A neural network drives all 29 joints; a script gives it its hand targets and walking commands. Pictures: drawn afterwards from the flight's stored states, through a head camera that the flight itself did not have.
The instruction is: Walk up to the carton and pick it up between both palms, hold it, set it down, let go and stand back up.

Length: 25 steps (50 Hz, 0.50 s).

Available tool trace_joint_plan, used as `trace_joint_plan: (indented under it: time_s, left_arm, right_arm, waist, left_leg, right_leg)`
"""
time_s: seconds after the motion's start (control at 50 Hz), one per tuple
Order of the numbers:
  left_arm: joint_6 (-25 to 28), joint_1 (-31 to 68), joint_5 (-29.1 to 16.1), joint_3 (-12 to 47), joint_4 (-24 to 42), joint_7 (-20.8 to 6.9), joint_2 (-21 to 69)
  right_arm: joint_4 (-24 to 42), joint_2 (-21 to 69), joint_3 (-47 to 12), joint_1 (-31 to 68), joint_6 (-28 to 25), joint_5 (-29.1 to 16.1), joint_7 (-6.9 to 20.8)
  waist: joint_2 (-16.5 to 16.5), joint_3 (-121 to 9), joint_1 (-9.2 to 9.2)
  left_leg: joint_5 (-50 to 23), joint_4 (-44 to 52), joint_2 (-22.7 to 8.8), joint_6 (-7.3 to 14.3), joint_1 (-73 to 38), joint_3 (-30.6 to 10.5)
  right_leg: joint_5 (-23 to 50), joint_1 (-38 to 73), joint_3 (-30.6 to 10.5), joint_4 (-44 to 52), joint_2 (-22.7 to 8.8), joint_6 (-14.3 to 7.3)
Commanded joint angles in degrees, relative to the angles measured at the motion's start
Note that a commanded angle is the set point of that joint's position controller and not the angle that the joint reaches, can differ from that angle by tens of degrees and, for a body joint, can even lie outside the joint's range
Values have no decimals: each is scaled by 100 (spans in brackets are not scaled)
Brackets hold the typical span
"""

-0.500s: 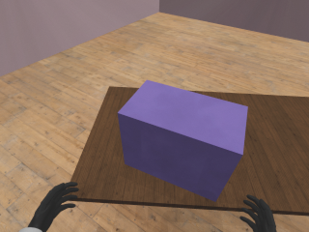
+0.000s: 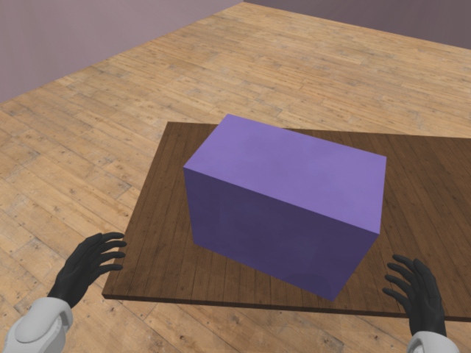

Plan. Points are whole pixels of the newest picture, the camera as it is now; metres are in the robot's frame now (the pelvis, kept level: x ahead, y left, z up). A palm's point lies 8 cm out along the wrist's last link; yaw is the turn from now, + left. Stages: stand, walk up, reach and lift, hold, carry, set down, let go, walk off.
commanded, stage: reach and lift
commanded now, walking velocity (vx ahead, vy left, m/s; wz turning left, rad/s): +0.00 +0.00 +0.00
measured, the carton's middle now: (278, 205) +0.40 -0.03 +0.02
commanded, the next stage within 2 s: none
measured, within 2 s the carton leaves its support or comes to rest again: neither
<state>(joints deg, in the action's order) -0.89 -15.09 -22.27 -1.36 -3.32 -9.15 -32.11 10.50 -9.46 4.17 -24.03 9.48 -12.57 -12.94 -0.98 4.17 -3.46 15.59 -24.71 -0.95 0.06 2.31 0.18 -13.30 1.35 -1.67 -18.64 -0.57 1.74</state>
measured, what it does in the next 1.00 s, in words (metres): stands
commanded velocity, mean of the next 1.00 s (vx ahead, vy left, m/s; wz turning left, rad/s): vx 0.00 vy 0.00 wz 0.00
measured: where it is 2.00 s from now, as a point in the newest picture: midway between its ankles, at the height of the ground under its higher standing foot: outside the picture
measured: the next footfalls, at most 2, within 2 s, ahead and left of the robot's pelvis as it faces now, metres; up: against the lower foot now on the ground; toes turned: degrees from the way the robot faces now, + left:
none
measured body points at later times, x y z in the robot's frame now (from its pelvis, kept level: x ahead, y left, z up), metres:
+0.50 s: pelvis -0.01 +0.00 +0.00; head -0.02 +0.01 +0.45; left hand +0.31 +0.28 +0.11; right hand +0.26 -0.24 +0.09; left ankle -0.01 +0.11 -0.74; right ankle -0.02 -0.15 -0.74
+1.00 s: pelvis -0.01 +0.00 +0.00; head -0.02 +0.02 +0.45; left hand +0.39 +0.24 +0.15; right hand +0.31 -0.27 +0.13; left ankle -0.01 +0.11 -0.74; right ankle -0.02 -0.15 -0.74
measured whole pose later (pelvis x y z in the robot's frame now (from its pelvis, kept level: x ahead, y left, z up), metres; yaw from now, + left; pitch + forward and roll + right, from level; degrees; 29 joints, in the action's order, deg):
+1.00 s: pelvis -0.01 +0.00 +0.00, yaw -1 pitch -2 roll -1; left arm -24.3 29.8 -19.2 -5.9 -25.0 -10.5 -32.4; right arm -11.8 -18.5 6.1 17.8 22.8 -22.1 -10.3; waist -1.6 0.4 4.7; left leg 12.2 -21.4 -1.0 0.2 7.3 1.0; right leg -10.1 -4.5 -2.6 -16.5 -0.6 2.1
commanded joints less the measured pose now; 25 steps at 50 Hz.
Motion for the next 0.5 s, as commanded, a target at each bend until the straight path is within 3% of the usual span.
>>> trace_joint_plan:
  time_s: [0.0, 0.06, 0.08, 0.1, 0.12, 0.16, 0.18, 0.2, 0.22, 0.24, 0.3, 0.32, 0.34, 0.38, 0.42, 0.44, 0.46, 0.48]
  left_arm:
    - [-67, 883, -84, -604, 604, 5, -1094]
    - [-128, 1420, -221, -596, 779, -13, -1187]
    - [-200, 1672, -253, -660, 570, -32, -1238]
    - [-258, 1296, -229, -680, 411, -59, -1141]
    - [-343, 1997, -257, -686, 443, -55, -1175]
    - [-577, 1897, -201, -726, 325, -70, -1106]
    - [-666, 2343, -193, -701, 262, -115, -1212]
    - [-743, 2529, -204, -804, 336, -114, -1224]
    - [-839, 2631, -155, -804, 229, -127, -1220]
    - [-924, 2484, -95, -863, 188, -137, -1144]
    - [-1066, 2721, -126, -865, 186, -142, -1192]
    - [-1100, 3494, -208, -899, 306, -94, -1323]
    - [-1115, 2715, -41, -963, -114, -130, -1175]
    - [-1208, 3429, -41, -993, -216, -210, -1131]
    - [-1397, 3949, -40, -909, -378, -232, -1241]
    - [-1441, 3393, 47, -915, -202, -199, -1047]
    - [-1513, 4143, 41, -932, -123, -169, -1201]
    - [-1561, 3994, 27, -940, -82, -141, -1157]
  right_arm:
    - [1071, -661, 214, 552, 70, -11, 32]
    - [1165, -709, 285, 872, 182, -101, 3]
    - [958, -692, 332, 1013, 250, -109, -15]
    - [821, -661, 279, 751, 296, -120, -12]
    - [971, -874, 368, 1425, 339, -135, -15]
    - [979, -957, 267, 1457, 468, -165, -7]
    - [682, -972, 400, 1640, 566, -156, -37]
    - [610, -950, 339, 1773, 637, -207, -24]
    - [455, -1056, 446, 1891, 702, -227, 3]
    - [512, -1046, 348, 1864, 731, -329, 31]
    - [497, -1074, 396, 2195, 752, -473, 59]
    - [674, -1210, 455, 2901, 765, -510, 79]
    - [347, -996, 391, 2241, 787, -501, 89]
    - [250, -1066, 317, 2903, 879, -516, 45]
    - [-3, -1253, 393, 3329, 990, -505, 65]
    - [49, -1182, 338, 2827, 979, -632, 72]
    - [47, -1301, 446, 3369, 1001, -614, 70]
    - [7, -1320, 360, 3287, 1000, -720, 99]
  waist:
    - [620, -241, 16]
    - [504, -566, 66]
    - [568, -468, 243]
    - [489, -361, 262]
    - [672, -549, 291]
    - [500, -616, 202]
    - [502, -646, 382]
    - [407, -611, 282]
    - [510, -620, 386]
    - [570, -571, 281]
    - [483, -899, 357]
    - [560, -1111, 310]
    - [344, -813, 314]
    - [202, -844, 340]
    - [289, -896, 480]
    - [374, -939, 420]
    - [537, -1263, 435]
    - [539, -1237, 486]
  left_leg:
    - [-1757, 453, -81, -254, 37, -110]
    - [-1966, 367, -61, -292, -1, -68]
    - [-1833, 415, -26, -246, 40, -68]
    - [-1943, 412, -23, -230, -42, -85]
    - [-1742, 436, -53, -220, 10, -86]
    - [-1855, 448, -69, -163, -84, -101]
    - [-1729, 463, -54, -171, -71, -78]
    - [-1728, 507, -65, -162, -127, -99]
    - [-1653, 538, -91, -202, -194, -74]
    - [-1706, 527, -72, -210, -138, -90]
    - [-1944, 560, -41, -179, -190, -11]
    - [-1845, 521, -17, -199, -72, 29]
    - [-1951, 564, -11, -117, -205, 3]
    - [-1791, 530, 5, -82, -178, 12]
    - [-1662, 553, -33, -119, -195, 17]
    - [-1901, 541, -54, -155, -403, 32]
    - [-2074, 505, -48, -205, -367, 83]
    - [-2126, 479, -36, -209, -345, 78]
  right_leg:
    - [567, -505, -110, 407, -45, -406]
    - [739, -483, -120, 375, -31, -413]
    - [742, -513, -117, 411, -53, -386]
    - [890, -449, -125, 417, -39, -339]
    - [686, -538, -135, 381, -55, -384]
    - [855, -488, -123, 392, -79, -348]
    - [780, -621, -101, 411, -60, -362]
    - [668, -567, -43, 424, -47, -328]
    - [586, -568, -29, 417, -28, -334]
    - [675, -466, -74, 415, -31, -320]
    - [956, -337, -48, 425, -7, -334]
    - [841, -354, -77, 352, -15, -353]
    - [1144, -280, -76, 383, -26, -283]
    - [1159, -378, -60, 374, -76, -249]
    - [961, -490, -31, 360, -16, -256]
    - [1104, -428, -45, 397, -11, -291]
    - [1094, -451, -11, 400, 31, -320]
    - [1207, -367, 6, 362, 61, -298]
